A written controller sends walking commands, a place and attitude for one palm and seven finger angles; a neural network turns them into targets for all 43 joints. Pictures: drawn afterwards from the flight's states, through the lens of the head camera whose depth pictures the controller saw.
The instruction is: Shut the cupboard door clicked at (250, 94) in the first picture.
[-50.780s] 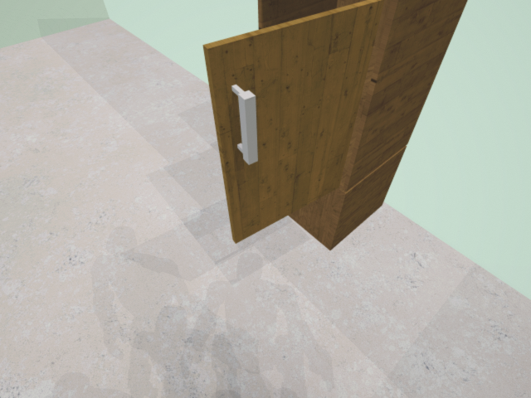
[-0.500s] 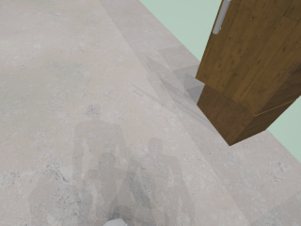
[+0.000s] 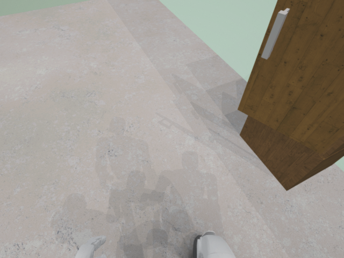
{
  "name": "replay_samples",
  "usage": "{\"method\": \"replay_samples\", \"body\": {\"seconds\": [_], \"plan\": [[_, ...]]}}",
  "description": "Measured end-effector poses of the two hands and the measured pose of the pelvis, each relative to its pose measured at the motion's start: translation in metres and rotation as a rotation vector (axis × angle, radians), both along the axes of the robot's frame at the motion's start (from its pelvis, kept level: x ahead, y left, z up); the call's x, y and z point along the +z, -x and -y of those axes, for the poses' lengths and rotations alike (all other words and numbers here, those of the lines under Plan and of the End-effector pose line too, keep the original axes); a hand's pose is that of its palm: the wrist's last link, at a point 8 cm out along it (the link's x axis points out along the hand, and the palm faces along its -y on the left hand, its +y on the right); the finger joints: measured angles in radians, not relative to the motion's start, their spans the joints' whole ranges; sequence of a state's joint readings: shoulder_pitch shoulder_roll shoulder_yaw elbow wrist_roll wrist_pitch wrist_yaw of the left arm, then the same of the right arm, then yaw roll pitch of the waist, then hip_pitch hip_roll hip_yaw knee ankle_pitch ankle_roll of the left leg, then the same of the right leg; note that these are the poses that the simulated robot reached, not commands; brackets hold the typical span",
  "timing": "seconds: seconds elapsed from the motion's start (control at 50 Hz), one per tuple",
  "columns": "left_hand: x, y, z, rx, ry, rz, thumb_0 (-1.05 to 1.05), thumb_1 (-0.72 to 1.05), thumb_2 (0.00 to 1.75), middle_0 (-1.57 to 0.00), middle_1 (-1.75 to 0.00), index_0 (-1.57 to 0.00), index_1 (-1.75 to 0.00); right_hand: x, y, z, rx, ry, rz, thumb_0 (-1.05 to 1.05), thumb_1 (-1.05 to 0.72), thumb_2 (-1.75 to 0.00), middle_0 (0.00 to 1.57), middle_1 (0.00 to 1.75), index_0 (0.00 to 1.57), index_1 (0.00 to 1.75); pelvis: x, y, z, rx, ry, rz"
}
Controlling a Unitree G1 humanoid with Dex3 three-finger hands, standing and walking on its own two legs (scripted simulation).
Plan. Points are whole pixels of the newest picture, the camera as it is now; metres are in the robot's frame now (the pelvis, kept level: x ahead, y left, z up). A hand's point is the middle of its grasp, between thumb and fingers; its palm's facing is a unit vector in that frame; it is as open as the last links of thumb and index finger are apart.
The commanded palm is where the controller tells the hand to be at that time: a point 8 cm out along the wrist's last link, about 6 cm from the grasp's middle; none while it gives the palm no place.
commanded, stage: turn to face it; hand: left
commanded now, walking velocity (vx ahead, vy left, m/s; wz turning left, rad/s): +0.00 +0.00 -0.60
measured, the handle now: (275, 34) +0.79 -0.36 +0.10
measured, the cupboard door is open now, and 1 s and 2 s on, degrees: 24 24 24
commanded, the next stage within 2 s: take the last steps up to it in 1.24 s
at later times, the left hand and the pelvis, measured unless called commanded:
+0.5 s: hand (105, 219) +0.25 +0.20 -0.18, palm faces -0.13 -0.97 -0.23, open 7.3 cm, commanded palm none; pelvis +0.17 +0.01 +0.00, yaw -12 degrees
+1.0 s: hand (135, 159) +0.43 +0.13 -0.15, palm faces -0.50 -0.82 -0.28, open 7.4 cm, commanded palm none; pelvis +0.24 +0.00 +0.00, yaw -30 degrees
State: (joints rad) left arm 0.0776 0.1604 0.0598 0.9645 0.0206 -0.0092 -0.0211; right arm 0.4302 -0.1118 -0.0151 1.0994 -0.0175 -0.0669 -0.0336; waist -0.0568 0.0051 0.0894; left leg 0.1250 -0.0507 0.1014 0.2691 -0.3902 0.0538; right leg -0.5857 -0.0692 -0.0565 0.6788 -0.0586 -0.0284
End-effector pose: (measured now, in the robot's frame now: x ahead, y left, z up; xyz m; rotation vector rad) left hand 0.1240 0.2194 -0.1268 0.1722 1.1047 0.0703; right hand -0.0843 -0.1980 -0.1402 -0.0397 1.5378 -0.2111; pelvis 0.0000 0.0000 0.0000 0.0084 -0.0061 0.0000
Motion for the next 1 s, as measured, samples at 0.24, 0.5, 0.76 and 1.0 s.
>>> {"method": "replay_samples", "body": {"seconds": [0.24, 0.5, 0.76, 1.0], "plan": [[-0.011, -0.065, 0.023, 0.009, -0.052, -0.139, -0.01, 0.93, 0.90, -0.20, -0.30, -0.20, -0.30, -0.001, -0.184, 0.062, 0.007, 0.077, 0.130, 0.01, -0.91, -0.90, 0.20, 0.30, 0.20, 0.30, 0.002, -0.108, 0.028, -0.076, 0.007, -0.010], [-0.017, -0.126, -0.031, -0.057, -0.072, -0.226, 0.00, 0.91, 0.90, -0.20, -0.30, -0.20, -0.30, 0.023, -0.347, 0.053, 0.016, 0.178, 0.477, 0.00, -0.91, -0.90, 0.20, 0.30, 0.20, 0.30, -0.004, -0.175, -0.011, -0.215, 0.027, -0.035], [0.012, -0.278, -0.005, -0.335, -0.114, -0.054, 0.00, 0.91, 0.90, -0.19, -0.30, -0.19, -0.30, 0.016, -0.274, 0.053, -0.207, 0.178, 0.304, 0.00, -0.90, -0.90, 0.21, 0.30, 0.21, 0.30, 0.004, -0.211, -0.008, -0.409, 0.039, -0.027], [0.008, -0.326, 0.046, -0.506, -0.125, -0.032, 0.00, 0.91, 0.90, -0.20, -0.30, -0.20, -0.30, 0.013, -0.233, 0.061, -0.390, 0.212, 0.209, 0.01, -0.91, -0.90, 0.20, 0.30, 0.20, 0.30, 0.002, -0.236, -0.004, -0.530, 0.003, -0.029]]}}
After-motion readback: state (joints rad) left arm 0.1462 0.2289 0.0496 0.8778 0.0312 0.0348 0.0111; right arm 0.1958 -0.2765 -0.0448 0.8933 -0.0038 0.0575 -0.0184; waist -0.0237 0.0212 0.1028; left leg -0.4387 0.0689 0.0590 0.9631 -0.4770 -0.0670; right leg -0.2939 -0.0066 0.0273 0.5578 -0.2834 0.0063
